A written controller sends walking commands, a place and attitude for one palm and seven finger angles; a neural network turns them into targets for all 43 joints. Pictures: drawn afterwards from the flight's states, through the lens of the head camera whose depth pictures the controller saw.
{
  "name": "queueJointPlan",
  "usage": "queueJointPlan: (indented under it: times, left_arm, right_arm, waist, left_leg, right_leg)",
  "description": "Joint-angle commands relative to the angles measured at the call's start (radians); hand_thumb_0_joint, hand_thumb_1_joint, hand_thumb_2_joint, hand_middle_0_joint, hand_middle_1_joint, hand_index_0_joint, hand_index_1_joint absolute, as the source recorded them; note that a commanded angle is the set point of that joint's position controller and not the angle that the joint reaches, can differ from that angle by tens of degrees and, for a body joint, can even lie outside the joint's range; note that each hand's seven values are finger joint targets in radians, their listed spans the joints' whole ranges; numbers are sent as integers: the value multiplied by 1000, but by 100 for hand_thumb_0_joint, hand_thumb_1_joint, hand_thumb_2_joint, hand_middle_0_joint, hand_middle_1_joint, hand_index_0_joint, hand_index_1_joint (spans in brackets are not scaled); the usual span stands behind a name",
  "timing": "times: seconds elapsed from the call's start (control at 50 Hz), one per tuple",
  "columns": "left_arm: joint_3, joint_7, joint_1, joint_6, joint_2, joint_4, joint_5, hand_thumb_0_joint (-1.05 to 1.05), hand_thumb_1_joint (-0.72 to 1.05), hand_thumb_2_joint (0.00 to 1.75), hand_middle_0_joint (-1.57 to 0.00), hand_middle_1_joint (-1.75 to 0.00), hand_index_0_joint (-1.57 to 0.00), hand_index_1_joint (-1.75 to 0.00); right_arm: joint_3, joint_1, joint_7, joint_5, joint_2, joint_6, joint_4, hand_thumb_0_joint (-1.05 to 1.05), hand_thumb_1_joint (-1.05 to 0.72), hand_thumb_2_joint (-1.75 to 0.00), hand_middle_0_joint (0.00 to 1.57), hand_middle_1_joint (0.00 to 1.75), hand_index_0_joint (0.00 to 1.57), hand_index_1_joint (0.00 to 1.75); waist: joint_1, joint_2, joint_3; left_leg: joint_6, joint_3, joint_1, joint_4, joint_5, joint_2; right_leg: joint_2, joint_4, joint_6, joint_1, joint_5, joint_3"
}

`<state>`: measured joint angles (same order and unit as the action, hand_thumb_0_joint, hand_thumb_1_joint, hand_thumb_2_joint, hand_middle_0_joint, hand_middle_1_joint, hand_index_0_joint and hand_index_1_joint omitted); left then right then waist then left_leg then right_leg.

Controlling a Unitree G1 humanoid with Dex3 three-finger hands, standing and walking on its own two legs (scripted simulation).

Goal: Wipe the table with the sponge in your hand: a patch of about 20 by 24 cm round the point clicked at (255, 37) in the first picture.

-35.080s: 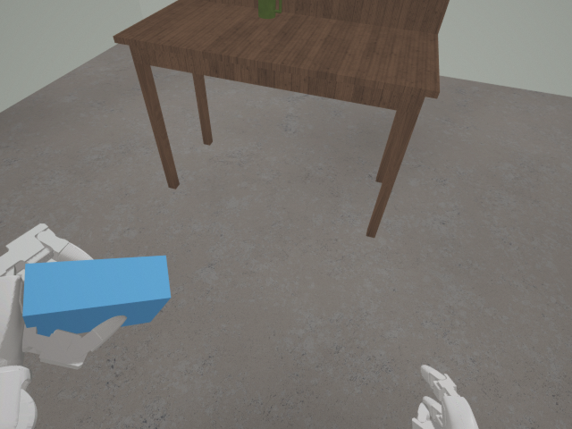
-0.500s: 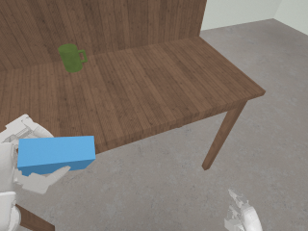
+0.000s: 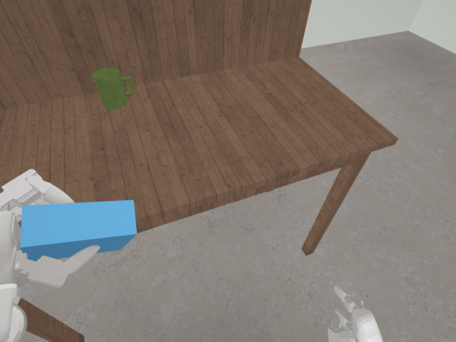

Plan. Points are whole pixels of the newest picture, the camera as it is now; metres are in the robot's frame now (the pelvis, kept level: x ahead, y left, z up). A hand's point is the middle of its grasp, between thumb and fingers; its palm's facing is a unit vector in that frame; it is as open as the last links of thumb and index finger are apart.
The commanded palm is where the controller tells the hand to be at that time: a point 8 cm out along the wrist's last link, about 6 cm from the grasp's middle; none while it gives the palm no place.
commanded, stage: look again from close up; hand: left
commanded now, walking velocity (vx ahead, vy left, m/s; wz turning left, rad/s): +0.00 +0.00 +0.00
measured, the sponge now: (96, 230) +0.23 +0.21 +0.13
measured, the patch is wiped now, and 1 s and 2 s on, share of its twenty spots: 0.00 0.00 0.00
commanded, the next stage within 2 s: shuffle to correct the standing spot in 0.12 s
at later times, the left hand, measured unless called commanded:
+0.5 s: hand (63, 224) +0.23 +0.24 +0.15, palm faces +0.43 -0.82 -0.38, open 9.2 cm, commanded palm +0.17 +0.27 +0.17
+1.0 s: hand (120, 155) +0.34 +0.20 +0.17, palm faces +0.38 -0.75 -0.54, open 9.2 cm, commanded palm +0.29 +0.24 +0.17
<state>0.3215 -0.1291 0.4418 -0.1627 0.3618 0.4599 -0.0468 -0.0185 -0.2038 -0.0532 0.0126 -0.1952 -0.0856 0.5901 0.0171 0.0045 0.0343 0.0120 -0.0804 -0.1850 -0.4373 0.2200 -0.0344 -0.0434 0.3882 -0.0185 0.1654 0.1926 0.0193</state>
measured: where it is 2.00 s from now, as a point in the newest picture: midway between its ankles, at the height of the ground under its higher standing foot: outside the picture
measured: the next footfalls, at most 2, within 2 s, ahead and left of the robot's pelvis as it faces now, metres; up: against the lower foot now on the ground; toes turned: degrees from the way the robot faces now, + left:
right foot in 1.00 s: +0.20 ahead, -0.14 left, +0.00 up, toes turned +2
left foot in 1.30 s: +0.27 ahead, +0.07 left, +0.00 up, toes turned +3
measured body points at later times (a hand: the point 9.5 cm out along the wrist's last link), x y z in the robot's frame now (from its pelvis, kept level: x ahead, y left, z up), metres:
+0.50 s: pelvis +0.02 -0.01 -0.01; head +0.01 -0.01 +0.44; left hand +0.20 +0.28 +0.17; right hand +0.17 -0.23 -0.10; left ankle +0.01 +0.11 -0.74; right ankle +0.01 -0.11 -0.74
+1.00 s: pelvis +0.14 -0.04 -0.03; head +0.17 -0.06 +0.42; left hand +0.32 +0.24 +0.19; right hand +0.31 -0.24 -0.12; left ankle +0.08 +0.11 -0.74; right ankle +0.22 -0.14 -0.75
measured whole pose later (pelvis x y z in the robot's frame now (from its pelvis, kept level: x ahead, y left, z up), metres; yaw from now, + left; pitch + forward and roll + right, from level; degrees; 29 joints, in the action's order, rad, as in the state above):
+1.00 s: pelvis +0.14 -0.04 -0.03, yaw +1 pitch -1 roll +0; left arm 0.43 -0.12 0.51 -0.20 0.44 0.56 -0.04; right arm -0.03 -0.22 -0.02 0.02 -0.15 -0.10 0.56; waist 0.00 0.04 0.09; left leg -0.03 0.04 -0.22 -0.70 0.44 0.09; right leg 0.02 0.62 -0.03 0.39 0.22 -0.10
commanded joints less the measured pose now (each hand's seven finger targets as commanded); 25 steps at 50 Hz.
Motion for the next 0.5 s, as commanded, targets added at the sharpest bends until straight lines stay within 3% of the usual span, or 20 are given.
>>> queueJointPlan:
  times: [0.0,0.06,0.2,0.22,0.28,0.3,0.36,0.44,0.46,0.48]
  left_arm:
    - [123,-23,-33,-61,153,183,-9,0,10,130,-120,-160,-120,-160]
    - [99,-19,-69,-59,133,171,-6,0,10,130,-120,-160,-120,-160]
    - [115,-26,-132,-68,173,229,2,0,10,130,-120,-160,-120,-160]
    - [101,-25,-127,-70,154,221,2,0,10,130,-120,-160,-120,-160]
    - [102,-26,-127,-68,155,211,7,0,10,130,-120,-160,-120,-160]
    - [113,-27,-117,-65,164,221,7,0,10,130,-120,-160,-120,-160]
    - [103,-31,-123,-59,142,199,16,0,10,130,-120,-160,-120,-160]
    - [105,-34,-125,-62,141,193,19,0,10,130,-120,-160,-120,-160]
    - [111,-34,-120,-63,147,188,18,0,10,130,-120,-160,-120,-160]
    - [111,-33,-116,-62,150,181,20,0,10,130,-120,-160,-120,-160]
  right_arm:
    - [49,98,-6,4,-127,-49,-156,0,-90,-90,20,30,20,30]
    - [49,92,-6,6,-128,-44,-155,0,-90,-90,20,30,20,30]
    - [48,104,-16,3,-129,-57,-150,0,-90,-90,20,30,20,30]
    - [48,95,-15,0,-126,-57,-145,0,-90,-90,20,30,20,30]
    - [57,91,-12,-2,-130,-53,-145,0,-90,-90,20,30,20,30]
    - [58,92,-15,-1,-133,-53,-145,0,-90,-90,20,30,20,30]
    - [51,88,-16,2,-127,-47,-150,0,-90,-90,20,30,20,30]
    - [54,71,-15,0,-128,-45,-141,0,-90,-90,20,30,20,30]
    - [53,71,-14,-2,-125,-45,-140,0,-90,-90,20,30,20,30]
    - [56,71,-11,-1,-125,-44,-140,0,-90,-90,20,30,20,30]
  waist:
    - [6,60,-122]
    - [3,37,-105]
    - [5,65,-122]
    - [3,70,-130]
    - [-1,76,-107]
    - [-4,104,-99]
    - [-9,137,-45]
    - [-15,119,-58]
    - [-11,85,-68]
    - [-5,6,-68]
  left_leg:
    - [-6,-52,-23,92,-146,81]
    - [-4,-54,-44,104,-76,82]
    - [1,-50,-31,113,-42,76]
    - [7,-59,-43,115,-9,82]
    - [35,-93,-99,130,239,97]
    - [45,-112,-103,145,324,107]
    - [79,-185,-190,160,459,144]
    - [91,-179,-187,44,297,154]
    - [85,-147,-212,-18,242,139]
    - [69,-86,-265,-124,203,102]
  right_leg:
    - [76,-44,6,-59,-100,41]
    - [77,-57,9,-42,-53,49]
    - [75,-58,11,-42,-34,49]
    - [77,-44,9,-57,-4,41]
    - [65,-16,-4,-19,195,41]
    - [58,4,-7,5,245,32]
    - [35,81,-14,29,263,2]
    - [54,103,-38,20,211,19]
    - [78,80,-52,-7,204,56]
    - [128,46,-86,-38,226,155]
